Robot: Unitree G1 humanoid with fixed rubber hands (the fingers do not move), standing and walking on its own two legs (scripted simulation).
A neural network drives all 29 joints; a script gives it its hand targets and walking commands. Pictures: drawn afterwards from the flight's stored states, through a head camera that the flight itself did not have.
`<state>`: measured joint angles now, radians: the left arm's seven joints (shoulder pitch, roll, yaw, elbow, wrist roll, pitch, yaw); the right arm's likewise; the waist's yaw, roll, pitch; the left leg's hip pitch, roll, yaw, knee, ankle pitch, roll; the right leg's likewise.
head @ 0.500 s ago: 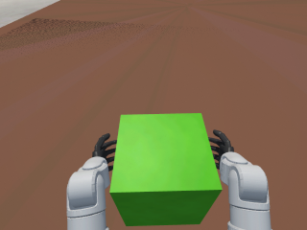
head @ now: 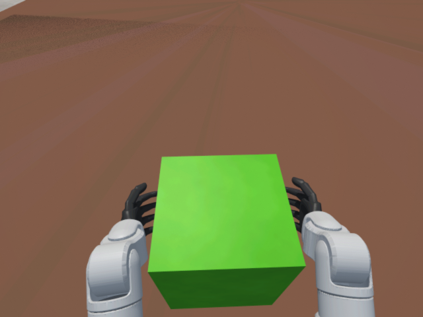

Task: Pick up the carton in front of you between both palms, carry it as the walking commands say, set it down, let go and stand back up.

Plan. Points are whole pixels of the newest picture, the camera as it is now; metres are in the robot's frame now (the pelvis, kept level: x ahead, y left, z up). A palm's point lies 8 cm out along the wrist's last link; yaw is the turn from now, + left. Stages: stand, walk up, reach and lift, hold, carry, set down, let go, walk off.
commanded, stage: carry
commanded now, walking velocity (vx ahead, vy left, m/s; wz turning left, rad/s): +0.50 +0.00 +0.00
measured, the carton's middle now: (220, 235) +0.28 +0.00 +0.02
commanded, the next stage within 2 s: none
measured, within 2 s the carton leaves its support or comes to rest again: neither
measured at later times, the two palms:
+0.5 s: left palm (155, 116) +0.58 +0.15 +0.09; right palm (270, 112) +0.58 -0.15 +0.09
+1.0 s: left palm (164, 98) +0.68 +0.14 +0.08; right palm (266, 97) +0.68 -0.16 +0.07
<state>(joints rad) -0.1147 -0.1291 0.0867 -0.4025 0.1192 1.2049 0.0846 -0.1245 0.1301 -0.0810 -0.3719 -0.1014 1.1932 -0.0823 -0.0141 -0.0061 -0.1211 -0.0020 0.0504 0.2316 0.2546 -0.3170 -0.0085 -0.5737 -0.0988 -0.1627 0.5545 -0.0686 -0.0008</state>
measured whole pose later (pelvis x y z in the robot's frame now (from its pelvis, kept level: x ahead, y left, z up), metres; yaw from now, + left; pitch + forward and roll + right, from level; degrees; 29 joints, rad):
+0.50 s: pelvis +0.31 +0.00 -0.01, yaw +1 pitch +3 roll +0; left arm -0.17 -0.14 0.11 -0.39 0.11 1.21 0.08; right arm -0.18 0.14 -0.10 -0.40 -0.12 1.23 -0.08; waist 0.00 0.01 -0.08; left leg -0.43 0.05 0.21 0.42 0.02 0.02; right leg -0.07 -0.06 -0.21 0.46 -0.41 0.02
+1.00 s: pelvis +0.42 -0.01 +0.00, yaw +0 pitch +4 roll +1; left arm -0.16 -0.13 0.12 -0.26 0.12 1.18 0.08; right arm -0.16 0.13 -0.11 -0.26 -0.12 1.19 -0.08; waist 0.00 -0.01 -0.13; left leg -0.34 0.06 0.22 0.53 -0.23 0.02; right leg -0.11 -0.06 -0.13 0.49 -0.37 0.04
